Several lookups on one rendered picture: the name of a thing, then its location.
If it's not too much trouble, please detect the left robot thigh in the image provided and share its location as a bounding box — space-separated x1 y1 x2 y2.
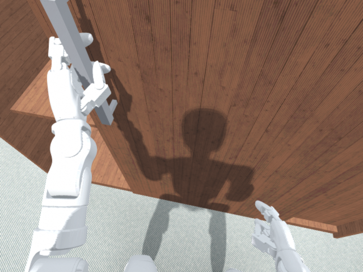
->
124 255 158 272

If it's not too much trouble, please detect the wardrobe door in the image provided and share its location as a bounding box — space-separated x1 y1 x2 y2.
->
27 0 363 221
295 184 363 226

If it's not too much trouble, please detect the robot left upper arm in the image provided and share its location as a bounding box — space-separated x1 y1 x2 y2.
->
29 257 88 272

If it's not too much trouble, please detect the left robot hand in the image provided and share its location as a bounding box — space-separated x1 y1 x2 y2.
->
47 33 111 122

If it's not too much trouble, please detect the robot left forearm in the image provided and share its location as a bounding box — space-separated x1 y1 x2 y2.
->
24 118 97 272

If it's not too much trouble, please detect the robot right forearm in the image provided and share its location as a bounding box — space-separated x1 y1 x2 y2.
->
275 250 311 272

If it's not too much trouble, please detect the right robot hand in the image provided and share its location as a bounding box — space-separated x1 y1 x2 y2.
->
251 201 296 261

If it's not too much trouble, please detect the handle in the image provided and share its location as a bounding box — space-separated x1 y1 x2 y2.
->
40 0 117 125

